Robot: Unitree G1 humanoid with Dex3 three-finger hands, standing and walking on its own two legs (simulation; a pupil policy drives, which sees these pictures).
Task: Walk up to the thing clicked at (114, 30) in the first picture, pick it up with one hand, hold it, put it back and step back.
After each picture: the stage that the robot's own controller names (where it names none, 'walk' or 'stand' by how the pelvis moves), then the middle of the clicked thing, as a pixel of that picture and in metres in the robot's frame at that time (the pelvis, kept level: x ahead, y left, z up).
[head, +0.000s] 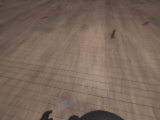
stand; (113, 33) +2.20 -0.59 -0.65
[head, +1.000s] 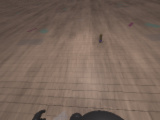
walk; (100, 38) +2.12 -0.12 -0.63
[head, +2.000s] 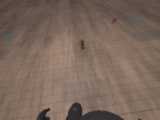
walk; (82, 44) +1.49 +0.27 -0.65
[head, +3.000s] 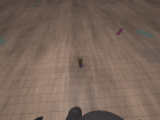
walk; (80, 62) +0.98 +0.23 -0.64
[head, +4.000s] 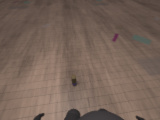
walk; (74, 80) +0.61 +0.22 -0.63
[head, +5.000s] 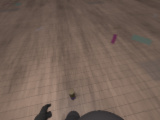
stand; (72, 94) +0.39 +0.22 -0.63
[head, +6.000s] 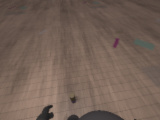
stand; (72, 98) +0.37 +0.21 -0.65
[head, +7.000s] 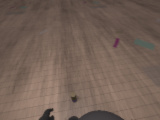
stand; (73, 97) +0.38 +0.20 -0.66
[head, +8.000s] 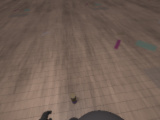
stand; (73, 98) +0.38 +0.21 -0.66
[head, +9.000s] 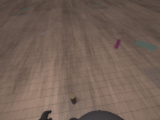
stand; (73, 99) +0.37 +0.21 -0.66
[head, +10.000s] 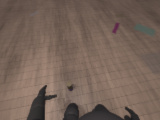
go down; (69, 86) +0.40 +0.21 -0.60
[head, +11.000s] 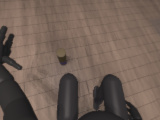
go down; (62, 58) +0.47 +0.22 -0.25
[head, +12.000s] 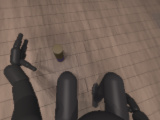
close in; (59, 54) +0.47 +0.23 -0.23
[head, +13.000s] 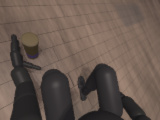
close; (31, 48) +0.46 +0.26 -0.16
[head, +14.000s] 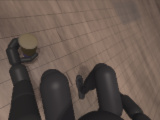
lift; (29, 48) +0.45 +0.27 -0.16
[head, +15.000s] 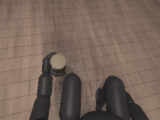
lift; (60, 66) +0.34 +0.22 -0.04
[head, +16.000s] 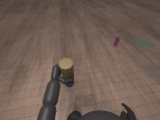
hold; (68, 74) +0.31 +0.16 +0.08
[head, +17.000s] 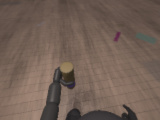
hold; (69, 77) +0.31 +0.16 +0.02
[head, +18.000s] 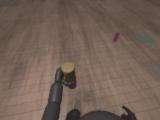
hold; (70, 77) +0.31 +0.15 +0.02
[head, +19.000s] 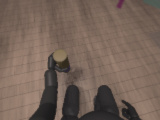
crouch; (63, 63) +0.40 +0.18 -0.03
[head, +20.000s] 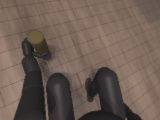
lower; (42, 48) +0.47 +0.24 -0.12
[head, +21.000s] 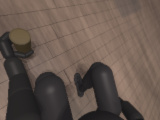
lower; (23, 46) +0.47 +0.26 -0.17
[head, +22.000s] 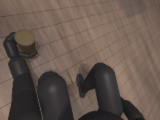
lower; (28, 47) +0.46 +0.26 -0.17
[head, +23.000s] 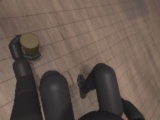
lower; (32, 49) +0.45 +0.25 -0.17
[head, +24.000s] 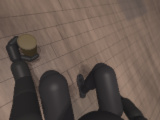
lower; (30, 50) +0.44 +0.26 -0.17
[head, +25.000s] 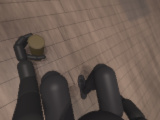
open; (37, 50) +0.45 +0.23 -0.18
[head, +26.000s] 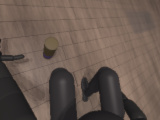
stand; (49, 50) +0.44 +0.22 -0.19
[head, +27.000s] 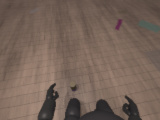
stand; (73, 86) +0.38 +0.17 -0.53
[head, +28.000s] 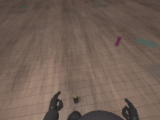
stand; (75, 98) +0.38 +0.16 -0.60
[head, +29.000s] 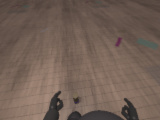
stand; (75, 98) +0.37 +0.16 -0.60
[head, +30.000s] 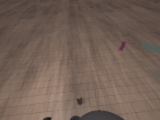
stand; (79, 99) +0.40 +0.15 -0.65
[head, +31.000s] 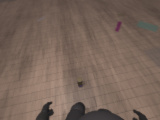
walk; (79, 82) +0.48 +0.14 -0.63
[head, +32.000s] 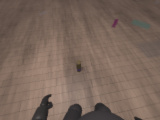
walk; (78, 66) +0.74 +0.17 -0.62
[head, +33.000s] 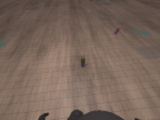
stand; (82, 62) +1.03 +0.19 -0.64
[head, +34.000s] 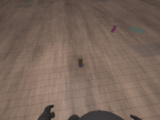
stand; (80, 62) +0.99 +0.19 -0.65
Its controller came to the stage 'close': yes
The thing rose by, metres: 0.69
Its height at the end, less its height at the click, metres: +0.00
